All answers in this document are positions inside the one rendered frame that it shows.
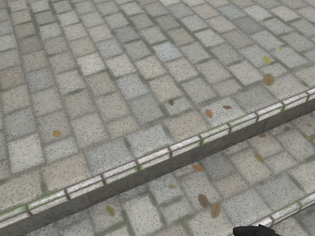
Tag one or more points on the stairs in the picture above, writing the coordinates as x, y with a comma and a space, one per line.
234, 190

